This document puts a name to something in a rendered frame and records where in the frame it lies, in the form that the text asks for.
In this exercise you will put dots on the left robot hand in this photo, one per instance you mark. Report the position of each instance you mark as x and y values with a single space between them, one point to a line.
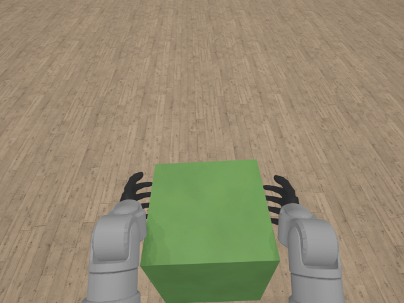
131 188

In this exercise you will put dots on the left robot forearm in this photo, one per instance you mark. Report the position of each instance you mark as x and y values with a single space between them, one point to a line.
115 255

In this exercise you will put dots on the carton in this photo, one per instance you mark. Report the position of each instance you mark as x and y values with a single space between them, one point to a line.
209 232

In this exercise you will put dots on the right robot hand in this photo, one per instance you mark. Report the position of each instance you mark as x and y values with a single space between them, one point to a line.
287 193

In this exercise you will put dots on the right robot forearm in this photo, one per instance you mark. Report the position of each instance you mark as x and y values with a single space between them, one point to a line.
313 256

